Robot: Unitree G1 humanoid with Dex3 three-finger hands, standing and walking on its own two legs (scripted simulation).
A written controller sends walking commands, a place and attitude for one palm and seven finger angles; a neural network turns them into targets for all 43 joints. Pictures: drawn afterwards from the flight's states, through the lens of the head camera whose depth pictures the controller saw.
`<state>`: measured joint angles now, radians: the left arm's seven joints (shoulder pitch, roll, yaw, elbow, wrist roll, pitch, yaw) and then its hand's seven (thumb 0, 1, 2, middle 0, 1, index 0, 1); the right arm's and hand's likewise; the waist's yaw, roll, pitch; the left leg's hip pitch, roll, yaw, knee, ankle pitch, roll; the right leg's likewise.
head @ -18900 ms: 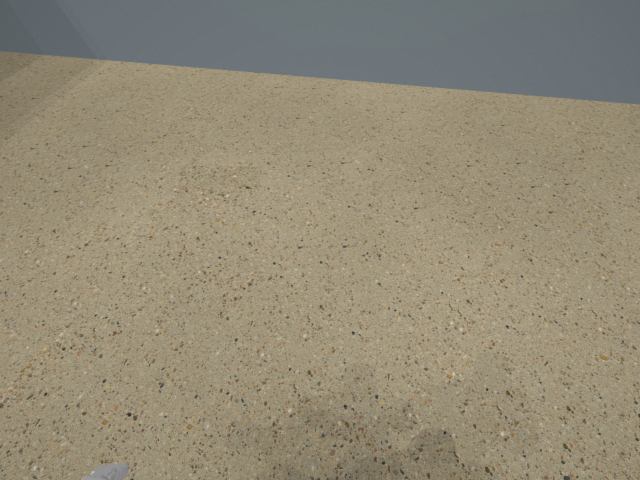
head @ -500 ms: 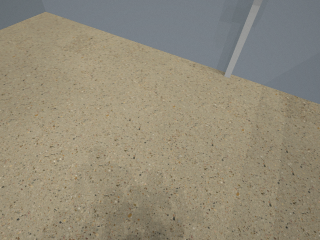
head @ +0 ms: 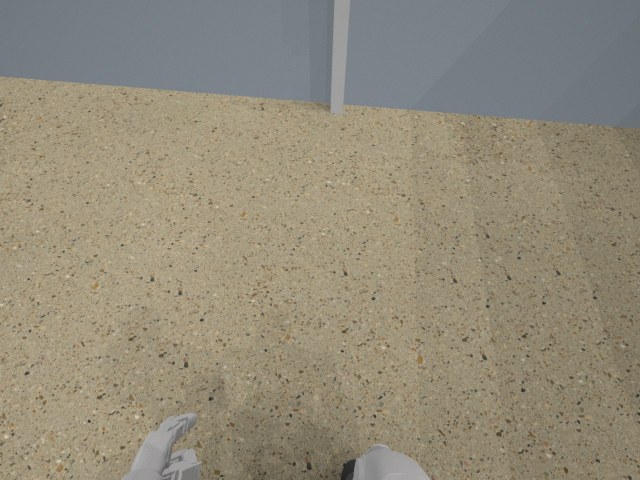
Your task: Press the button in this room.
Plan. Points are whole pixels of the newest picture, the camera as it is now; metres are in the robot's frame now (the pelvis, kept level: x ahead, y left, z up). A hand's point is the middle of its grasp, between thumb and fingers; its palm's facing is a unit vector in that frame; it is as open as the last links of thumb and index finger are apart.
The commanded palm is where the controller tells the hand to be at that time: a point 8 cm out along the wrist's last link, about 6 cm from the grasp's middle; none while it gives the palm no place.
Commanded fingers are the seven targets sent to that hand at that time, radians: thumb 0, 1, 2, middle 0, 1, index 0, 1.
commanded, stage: turn or walk to find it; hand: left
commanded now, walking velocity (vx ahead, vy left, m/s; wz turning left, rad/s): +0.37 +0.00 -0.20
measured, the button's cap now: out of the picture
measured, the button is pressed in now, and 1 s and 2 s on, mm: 0 0 0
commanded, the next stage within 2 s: stand and wait in 0.92 s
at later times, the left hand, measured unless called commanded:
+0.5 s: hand (184, 446) +0.18 +0.20 -0.16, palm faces +0.02 -0.98 -0.18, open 7.3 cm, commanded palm none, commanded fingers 0.00 0.90 0.90 -0.20 -0.30 -0.20 -0.30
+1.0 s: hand (266, 211) +0.60 +0.11 -0.14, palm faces -0.17 -0.96 -0.24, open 7.3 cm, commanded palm none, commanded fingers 0.00 0.90 0.90 -0.20 -0.30 -0.20 -0.30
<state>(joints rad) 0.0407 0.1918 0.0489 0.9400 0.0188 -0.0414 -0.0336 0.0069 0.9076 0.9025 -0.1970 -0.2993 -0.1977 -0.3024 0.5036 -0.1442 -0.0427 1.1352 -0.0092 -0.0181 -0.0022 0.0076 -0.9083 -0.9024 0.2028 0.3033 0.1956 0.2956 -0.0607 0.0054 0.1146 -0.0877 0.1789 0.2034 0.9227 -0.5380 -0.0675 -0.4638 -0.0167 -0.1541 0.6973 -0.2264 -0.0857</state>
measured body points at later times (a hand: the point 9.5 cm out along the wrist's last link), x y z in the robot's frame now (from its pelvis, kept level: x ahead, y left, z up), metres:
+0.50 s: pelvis +0.23 +0.02 +0.01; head +0.26 +0.03 +0.46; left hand +0.18 +0.25 -0.15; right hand +0.35 -0.22 -0.12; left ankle +0.31 +0.12 -0.71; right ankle +0.08 -0.08 -0.70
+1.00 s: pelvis +0.45 -0.06 +0.01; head +0.48 -0.08 +0.46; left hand +0.61 +0.16 -0.12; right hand +0.30 -0.24 -0.15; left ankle +0.33 +0.11 -0.66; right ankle +0.50 -0.16 -0.71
